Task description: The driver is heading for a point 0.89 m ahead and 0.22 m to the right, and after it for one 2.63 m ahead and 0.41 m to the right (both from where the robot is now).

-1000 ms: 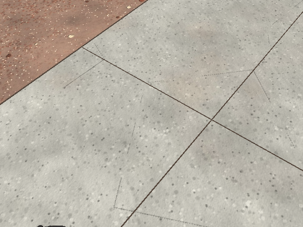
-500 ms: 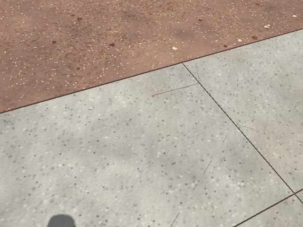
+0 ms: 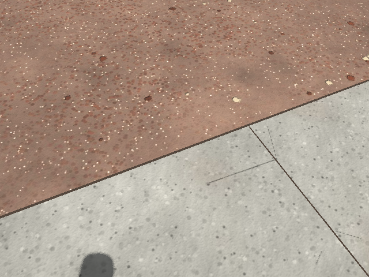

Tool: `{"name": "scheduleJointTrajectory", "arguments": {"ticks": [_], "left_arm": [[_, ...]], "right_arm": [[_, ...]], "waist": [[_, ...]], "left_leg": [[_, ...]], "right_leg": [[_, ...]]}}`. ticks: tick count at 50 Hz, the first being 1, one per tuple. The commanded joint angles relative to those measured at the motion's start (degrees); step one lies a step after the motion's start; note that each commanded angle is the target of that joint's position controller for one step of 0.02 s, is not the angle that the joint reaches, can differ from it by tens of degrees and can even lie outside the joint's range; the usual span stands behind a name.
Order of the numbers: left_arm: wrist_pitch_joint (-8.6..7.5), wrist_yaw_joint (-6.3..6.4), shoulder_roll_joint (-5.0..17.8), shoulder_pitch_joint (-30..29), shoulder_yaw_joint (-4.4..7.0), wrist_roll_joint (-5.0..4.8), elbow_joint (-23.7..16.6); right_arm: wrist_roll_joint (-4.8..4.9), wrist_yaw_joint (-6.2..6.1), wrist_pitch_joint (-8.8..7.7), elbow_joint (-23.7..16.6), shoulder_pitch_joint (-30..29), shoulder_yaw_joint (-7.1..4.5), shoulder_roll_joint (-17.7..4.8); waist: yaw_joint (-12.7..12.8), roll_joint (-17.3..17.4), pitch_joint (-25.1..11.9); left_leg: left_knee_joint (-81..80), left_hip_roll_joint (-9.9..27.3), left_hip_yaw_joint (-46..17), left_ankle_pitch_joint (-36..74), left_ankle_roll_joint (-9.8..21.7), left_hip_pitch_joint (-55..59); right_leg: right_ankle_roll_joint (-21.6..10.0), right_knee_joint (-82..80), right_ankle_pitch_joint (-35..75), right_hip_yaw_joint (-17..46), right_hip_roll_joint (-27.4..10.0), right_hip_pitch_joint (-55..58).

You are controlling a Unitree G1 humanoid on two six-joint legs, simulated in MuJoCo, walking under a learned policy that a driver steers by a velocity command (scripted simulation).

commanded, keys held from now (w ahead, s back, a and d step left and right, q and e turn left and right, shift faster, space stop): w+e+shift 0.74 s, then q+shift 0.26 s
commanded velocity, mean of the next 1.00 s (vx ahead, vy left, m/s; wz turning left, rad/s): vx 0.89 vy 0.00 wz -0.71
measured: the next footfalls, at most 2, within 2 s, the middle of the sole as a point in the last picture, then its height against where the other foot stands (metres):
left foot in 0.32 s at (157, 253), level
right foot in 0.76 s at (253, 190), level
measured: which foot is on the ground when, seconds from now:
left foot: up 0.00-0.30, down 0.32-0.76, up 0.78-1.00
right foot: down 0.00-0.30, up 0.32-0.74, down 0.76-1.00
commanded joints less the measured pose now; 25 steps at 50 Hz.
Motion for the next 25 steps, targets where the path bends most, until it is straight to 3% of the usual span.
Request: {"name": "scheduleJointTrajectory", "arguments": {"ticks": [1, 3, 4, 7, 9, 11, 13, 14, 15, 16, 17, 18, 19, 20, 21, 22, 23, 25], "left_arm": [[-1.69, 0.84, 4.70, 4.17, 0.92, -0.02, -0.80], [-2.98, 0.65, 5.77, 4.44, 1.07, -0.37, -0.85], [-3.34, 0.66, 6.57, 4.33, 1.36, -0.46, -1.25], [-3.68, 0.59, 7.01, 5.34, 2.10, -1.04, -1.44], [-3.76, 0.30, 8.05, 7.82, 2.64, -1.81, -0.74], [-3.46, 0.64, 8.95, 9.26, 3.10, -1.65, -0.25], [-3.21, 1.37, 10.16, 8.87, 3.45, -1.30, -0.23], [-3.23, 1.32, 12.06, 7.94, 3.83, -0.73, -0.35], [-3.57, 1.01, 13.05, 4.58, 4.06, -0.49, -1.09], [-4.41, 0.94, 7.74, 2.55, 2.68, -0.25, -2.66], [-4.28, 1.17, -1.64, 8.36, 0.23, -3.17, -5.42], [-3.34, 1.56, 2.97, 5.69, 0.01, -1.91, -6.00], [-2.57, 1.34, 5.57, -0.33, 0.66, -0.61, -5.57], [-2.07, 0.55, 5.25, -3.20, 0.70, 0.13, -5.80], [-1.43, -0.38, 4.28, -5.96, 0.69, 0.80, -6.31], [-0.55, -1.21, 2.66, -5.47, 0.39, 1.12, -7.27], [0.29, -1.64, 1.13, -6.66, -0.10, 1.16, -8.04], [1.43, -2.39, -0.68, -10.25, -1.00, 1.23, -10.88]], "right_arm": [[-1.70, 0.21, -0.35, -8.11, -2.46, -0.38, -6.94], [-2.10, 0.30, 1.56, -9.55, -4.45, 0.44, -5.86], [-1.83, 0.57, 1.68, -11.35, -8.47, 0.87, -5.72], [0.09, 1.58, 1.30, -14.98, -18.52, 2.00, -3.63], [0.89, 1.58, 1.18, -15.44, -20.05, 1.86, -3.48], [1.03, 1.15, 0.95, -15.99, -21.20, 1.41, -4.65], [0.87, 0.31, 0.56, -14.95, -17.27, 0.29, -7.03], [1.23, -0.46, 0.29, -13.06, -10.27, -1.02, -9.69], [1.36, -1.40, -0.03, -10.52, 0.66, -2.32, -12.04], [0.06, -2.84, -0.17, -8.42, 14.24, -4.36, -16.56], [-2.31, -2.64, 0.11, -8.05, 13.69, -5.25, -20.12], [-0.78, -2.13, 0.85, -8.03, 9.27, -5.84, -17.76], [-0.28, -1.87, 1.00, -8.56, 4.52, -4.54, -11.34], [-0.31, -1.56, 1.05, -7.45, 3.30, -3.89, -8.43], [-0.47, -1.60, 1.01, -5.90, 4.39, -3.56, -7.39], [-0.14, -1.60, 0.57, -4.14, 5.60, -3.24, -6.56], [0.58, -1.16, 0.07, -2.44, 6.94, -2.89, -4.82], [1.76, -0.36, -0.85, -0.59, 7.59, -2.72, -3.91]], "waist": [[-3.98, 2.37, 0.32], [-4.94, 1.09, 3.10], [-4.27, 1.36, 4.68], [-0.24, -0.84, 6.15], [2.09, -2.04, 3.22], [3.29, -2.96, 1.36], [1.34, -3.34, -2.67], [-2.30, -3.47, -7.94], [-8.93, -3.47, -13.25], [-14.15, 1.13, -21.07], [-8.31, 18.58, -28.12], [-7.51, 17.20, -25.04], [-8.02, 9.10, -15.67], [-7.37, 3.49, -10.00], [-6.95, 2.00, -6.66], [-5.25, 4.88, -5.17], [-4.51, 5.27, -3.82], [-3.10, 4.77, -1.84]], "left_leg": [[-2.88, 6.35, -4.43, -0.81, -1.65, -20.25], [-10.04, 8.34, -2.15, -2.56, -3.61, -20.08], [-16.15, 8.89, -0.39, 0.56, -4.52, -19.21], [-34.90, 7.67, 2.79, 17.43, -5.83, -11.70], [-40.55, 5.60, 3.70, 25.07, -5.10, -7.43], [-45.25, 4.26, 3.25, 23.77, -4.37, -7.31], [-49.65, 1.88, 2.67, 17.89, -3.56, -0.67], [-49.35, 0.70, 2.45, 12.08, -2.92, 7.19], [-48.90, 3.40, 0.76, 9.12, -2.04, 20.02], [-47.40, 14.28, -8.81, -9.67, -0.27, 34.12], [-56.75, 32.17, -39.47, -23.24, 4.92, 46.38], [-61.54, 30.61, -46.90, -29.64, 6.12, 40.96], [-61.62, 26.75, -34.93, -25.65, 4.90, 32.43], [-61.60, 24.27, -25.64, -14.30, 4.22, 25.37], [-62.55, 21.60, -18.33, -5.52, 2.98, 20.96], [-62.93, 21.06, -13.90, -0.44, 2.76, 18.10], [-63.46, 20.22, -10.10, 4.33, 2.03, 16.62], [-65.28, 20.21, -3.30, 12.59, 1.10, 14.76]], "right_leg": [[-9.48, -22.68, -9.50, 34.70, -16.84, 10.48], [-10.10, -24.55, -6.42, 30.26, -14.41, 3.37], [-9.94, -26.72, -5.21, 28.44, -13.29, -0.19], [-6.02, -28.63, 4.12, 24.50, -9.82, -4.43], [-4.01, -26.94, 15.71, 24.90, -10.69, 0.63], [-2.66, -22.71, 24.52, 25.36, -11.64, 9.21], [-0.26, -13.81, 37.62, 25.78, -11.91, 15.31], [1.00, -4.20, 43.62, 25.42, -11.71, 16.77], [2.06, 8.72, 40.03, 24.75, -9.86, 11.59], [2.02, 26.70, 23.85, 20.74, -7.37, 2.97], [3.72, 43.93, -18.87, 13.67, -1.76, -15.18], [2.71, 48.31, -12.94, 10.75, -6.91, -21.64], [2.84, 46.25, -6.78, 9.31, -10.19, -23.02], [3.29, 43.81, -4.19, 8.55, -11.98, -21.99], [3.54, 42.57, -3.97, 8.27, -13.36, -21.17], [3.97, 42.01, -4.09, 8.11, -14.32, -20.76], [3.98, 42.01, -4.22, 7.74, -15.41, -21.43], [4.08, 41.32, -2.56, 6.64, -16.59, -24.29]]}}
